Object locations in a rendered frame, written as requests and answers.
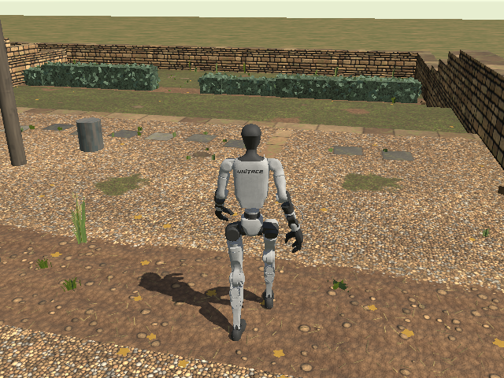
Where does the right robot shin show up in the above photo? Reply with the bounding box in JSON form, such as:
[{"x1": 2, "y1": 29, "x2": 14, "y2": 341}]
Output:
[{"x1": 264, "y1": 250, "x2": 275, "y2": 298}]

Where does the robot torso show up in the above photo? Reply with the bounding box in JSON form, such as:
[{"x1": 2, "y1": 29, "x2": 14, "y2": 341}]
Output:
[{"x1": 233, "y1": 155, "x2": 270, "y2": 236}]

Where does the robot left upper arm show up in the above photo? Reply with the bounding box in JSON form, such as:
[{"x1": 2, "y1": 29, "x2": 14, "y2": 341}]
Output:
[{"x1": 216, "y1": 158, "x2": 235, "y2": 199}]

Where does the right robot hand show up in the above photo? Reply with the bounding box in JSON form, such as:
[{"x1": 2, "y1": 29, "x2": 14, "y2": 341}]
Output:
[{"x1": 285, "y1": 229, "x2": 303, "y2": 253}]

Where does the robot right upper arm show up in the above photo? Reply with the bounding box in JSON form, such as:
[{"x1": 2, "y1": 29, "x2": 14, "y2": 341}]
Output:
[{"x1": 268, "y1": 158, "x2": 288, "y2": 203}]

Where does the left robot hand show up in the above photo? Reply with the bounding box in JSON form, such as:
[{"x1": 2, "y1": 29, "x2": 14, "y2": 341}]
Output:
[{"x1": 215, "y1": 207, "x2": 234, "y2": 221}]

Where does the robot right forearm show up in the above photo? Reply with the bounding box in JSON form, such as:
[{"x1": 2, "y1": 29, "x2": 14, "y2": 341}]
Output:
[{"x1": 281, "y1": 191, "x2": 300, "y2": 232}]

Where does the robot left forearm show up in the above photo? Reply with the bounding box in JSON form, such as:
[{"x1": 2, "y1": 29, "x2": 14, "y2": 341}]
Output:
[{"x1": 214, "y1": 189, "x2": 225, "y2": 211}]

